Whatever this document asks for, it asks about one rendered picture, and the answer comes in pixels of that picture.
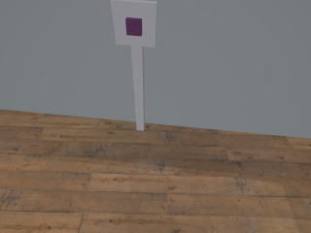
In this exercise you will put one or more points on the panel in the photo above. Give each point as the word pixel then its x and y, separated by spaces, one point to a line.
pixel 147 11

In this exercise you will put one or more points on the button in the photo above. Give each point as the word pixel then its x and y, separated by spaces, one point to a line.
pixel 133 26

